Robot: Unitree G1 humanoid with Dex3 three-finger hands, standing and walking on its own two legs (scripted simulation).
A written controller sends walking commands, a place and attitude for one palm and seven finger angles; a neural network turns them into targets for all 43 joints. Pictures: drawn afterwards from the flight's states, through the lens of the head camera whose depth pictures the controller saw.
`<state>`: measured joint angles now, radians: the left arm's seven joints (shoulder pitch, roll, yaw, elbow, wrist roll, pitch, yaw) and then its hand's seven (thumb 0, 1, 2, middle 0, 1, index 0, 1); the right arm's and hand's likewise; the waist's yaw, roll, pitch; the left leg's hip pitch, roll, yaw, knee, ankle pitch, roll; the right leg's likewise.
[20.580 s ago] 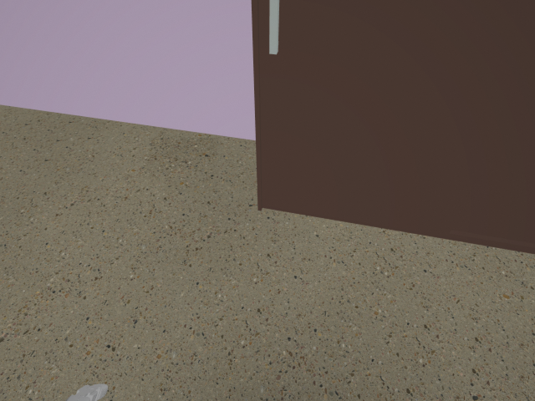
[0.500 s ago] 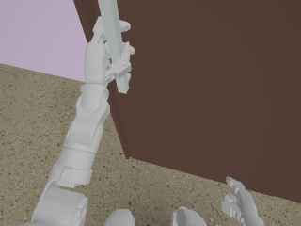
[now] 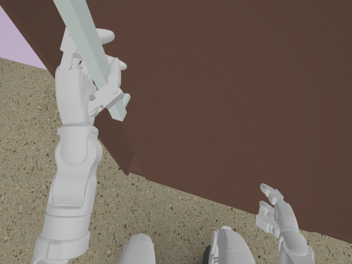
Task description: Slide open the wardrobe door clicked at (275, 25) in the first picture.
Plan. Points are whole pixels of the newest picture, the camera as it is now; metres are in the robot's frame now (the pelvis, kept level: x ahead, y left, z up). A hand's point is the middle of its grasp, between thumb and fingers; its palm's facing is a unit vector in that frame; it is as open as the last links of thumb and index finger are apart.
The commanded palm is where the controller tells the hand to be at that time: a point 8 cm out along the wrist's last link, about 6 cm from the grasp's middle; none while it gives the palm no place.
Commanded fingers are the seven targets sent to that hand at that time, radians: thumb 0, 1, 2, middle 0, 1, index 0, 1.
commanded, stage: step sideways, sliding the door along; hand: left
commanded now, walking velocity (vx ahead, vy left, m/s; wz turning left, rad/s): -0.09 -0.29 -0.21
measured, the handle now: (106, 62) +0.39 +0.19 +0.19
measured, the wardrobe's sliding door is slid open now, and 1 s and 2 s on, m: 0.11 0.48 0.53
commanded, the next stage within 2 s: stop walking and hold the door there in 1.44 s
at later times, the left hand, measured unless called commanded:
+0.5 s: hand (224, 118) +0.32 +0.00 +0.19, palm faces +0.11 -0.99 -0.01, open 6.4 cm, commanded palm +0.29 -0.02 +0.18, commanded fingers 0.00 0.90 0.90 -0.45 -1.40 -0.45 -1.40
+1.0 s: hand out of the picture +0.29 -0.19 +0.18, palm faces -0.03 -1.00 -0.07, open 6.2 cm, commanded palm +0.28 -0.17 +0.17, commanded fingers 0.00 0.90 0.90 -0.45 -1.40 -0.45 -1.40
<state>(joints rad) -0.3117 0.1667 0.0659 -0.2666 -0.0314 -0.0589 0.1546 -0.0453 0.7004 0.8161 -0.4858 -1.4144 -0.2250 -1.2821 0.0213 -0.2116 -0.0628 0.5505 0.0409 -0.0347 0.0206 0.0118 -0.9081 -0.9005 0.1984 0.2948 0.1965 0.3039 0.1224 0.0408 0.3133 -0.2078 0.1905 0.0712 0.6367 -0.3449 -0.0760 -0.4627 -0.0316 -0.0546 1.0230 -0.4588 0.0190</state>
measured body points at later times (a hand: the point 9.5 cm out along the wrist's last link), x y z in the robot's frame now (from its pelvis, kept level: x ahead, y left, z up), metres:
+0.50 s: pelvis -0.01 -0.12 +0.01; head +0.08 -0.11 +0.44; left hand +0.31 +0.05 +0.19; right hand +0.22 -0.32 -0.08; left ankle +0.01 +0.04 -0.73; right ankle -0.02 -0.25 -0.62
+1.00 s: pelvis -0.06 -0.27 +0.00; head +0.00 -0.27 +0.44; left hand +0.29 -0.14 +0.19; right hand +0.11 -0.51 -0.10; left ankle -0.01 -0.13 -0.73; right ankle -0.06 -0.40 -0.66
